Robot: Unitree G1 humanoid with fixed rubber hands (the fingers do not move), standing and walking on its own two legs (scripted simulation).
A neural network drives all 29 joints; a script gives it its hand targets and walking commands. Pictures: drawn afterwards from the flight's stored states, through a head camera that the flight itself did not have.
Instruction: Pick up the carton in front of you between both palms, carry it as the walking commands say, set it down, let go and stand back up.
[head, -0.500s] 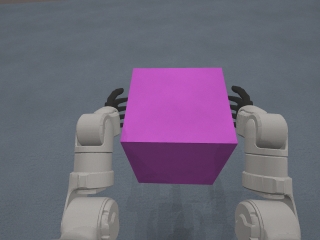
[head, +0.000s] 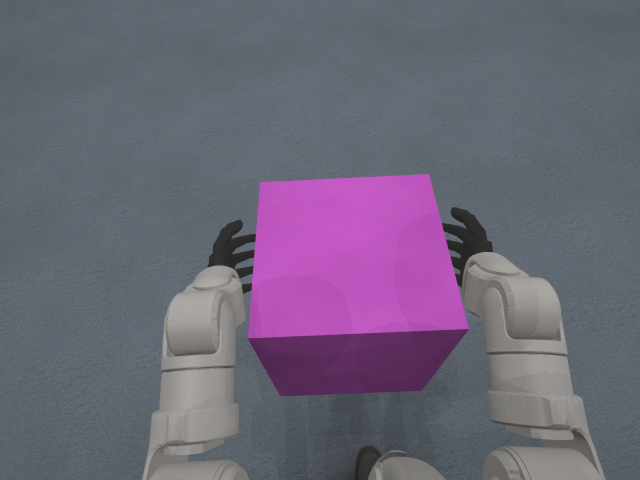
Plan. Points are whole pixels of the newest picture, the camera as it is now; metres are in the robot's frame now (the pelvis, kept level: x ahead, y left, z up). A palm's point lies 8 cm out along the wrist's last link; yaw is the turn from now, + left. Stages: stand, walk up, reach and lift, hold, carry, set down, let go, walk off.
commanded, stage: carry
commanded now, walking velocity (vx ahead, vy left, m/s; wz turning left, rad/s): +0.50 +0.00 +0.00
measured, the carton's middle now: (347, 295) +0.36 -0.01 -0.03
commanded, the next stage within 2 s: none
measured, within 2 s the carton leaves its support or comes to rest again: neither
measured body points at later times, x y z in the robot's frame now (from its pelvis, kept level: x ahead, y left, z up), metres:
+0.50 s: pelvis +0.33 +0.06 +0.02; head +0.31 +0.06 +0.47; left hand +0.61 +0.19 +0.09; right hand +0.60 -0.11 +0.09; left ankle +0.35 +0.13 -0.72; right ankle +0.24 -0.06 -0.64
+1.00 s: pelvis +0.64 +0.00 +0.02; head +0.64 -0.02 +0.47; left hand +0.91 +0.15 +0.08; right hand +0.92 -0.15 +0.08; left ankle +0.57 +0.12 -0.63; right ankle +0.67 -0.08 -0.72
